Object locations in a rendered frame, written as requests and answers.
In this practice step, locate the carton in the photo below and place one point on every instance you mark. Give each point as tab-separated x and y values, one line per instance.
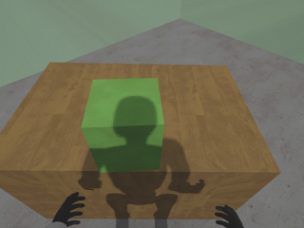
123	124

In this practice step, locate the robot left hand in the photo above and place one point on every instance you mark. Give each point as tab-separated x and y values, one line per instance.
64	214

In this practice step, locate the pedestal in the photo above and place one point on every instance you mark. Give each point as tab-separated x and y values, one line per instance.
212	154

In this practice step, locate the robot right hand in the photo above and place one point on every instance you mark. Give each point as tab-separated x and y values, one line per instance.
231	217

